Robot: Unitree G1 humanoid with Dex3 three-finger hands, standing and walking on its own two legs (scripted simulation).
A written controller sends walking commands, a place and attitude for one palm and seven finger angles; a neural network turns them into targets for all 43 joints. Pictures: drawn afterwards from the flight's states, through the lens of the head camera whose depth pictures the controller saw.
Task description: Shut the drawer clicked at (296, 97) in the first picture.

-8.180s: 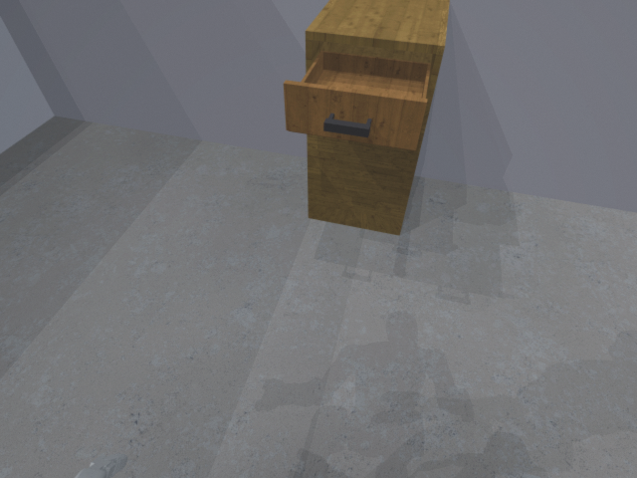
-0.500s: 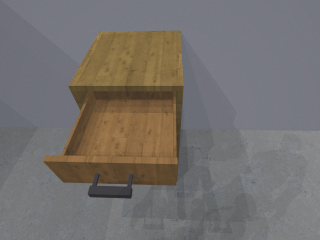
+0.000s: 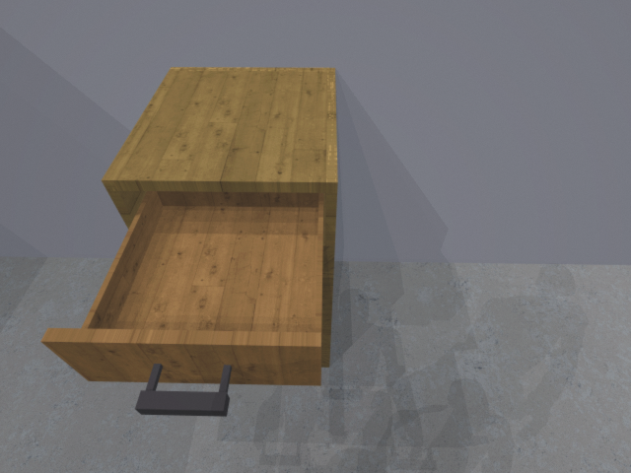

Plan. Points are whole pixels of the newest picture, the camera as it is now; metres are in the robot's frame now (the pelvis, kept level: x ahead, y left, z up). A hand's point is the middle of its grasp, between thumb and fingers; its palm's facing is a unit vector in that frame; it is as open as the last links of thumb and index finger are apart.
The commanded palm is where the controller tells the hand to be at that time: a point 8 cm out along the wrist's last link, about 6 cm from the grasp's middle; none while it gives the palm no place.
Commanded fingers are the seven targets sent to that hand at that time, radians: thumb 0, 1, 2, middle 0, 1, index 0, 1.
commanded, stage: come to a stop and stand still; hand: left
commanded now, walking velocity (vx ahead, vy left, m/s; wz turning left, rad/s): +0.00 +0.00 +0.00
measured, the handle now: (187, 387) +0.24 +0.20 -0.06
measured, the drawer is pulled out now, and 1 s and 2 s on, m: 0.29 0.29 0.25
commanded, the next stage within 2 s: look again from close up in 0.58 s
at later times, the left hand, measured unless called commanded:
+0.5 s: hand out of the picture -0.01 +0.14 -0.17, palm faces +0.03 -0.98 -0.20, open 7.3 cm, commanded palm none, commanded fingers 0.00 0.90 0.90 -0.20 -0.30 -0.20 -0.30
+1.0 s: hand out of the picture -0.02 +0.12 -0.17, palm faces +0.05 -0.98 -0.17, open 7.4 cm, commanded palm none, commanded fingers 0.00 0.90 0.90 -0.20 -0.30 -0.20 -0.30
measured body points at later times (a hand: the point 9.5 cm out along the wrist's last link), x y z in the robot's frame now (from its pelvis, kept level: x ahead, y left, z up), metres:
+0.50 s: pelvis +0.00 -0.03 +0.00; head +0.01 -0.04 +0.45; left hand -0.01 +0.19 -0.15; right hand +0.00 -0.24 -0.16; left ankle -0.01 +0.10 -0.74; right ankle -0.02 -0.11 -0.74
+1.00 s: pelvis -0.01 -0.04 +0.00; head +0.00 -0.04 +0.45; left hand -0.02 +0.17 -0.16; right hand -0.02 -0.24 -0.16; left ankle -0.01 +0.10 -0.74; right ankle -0.02 -0.11 -0.74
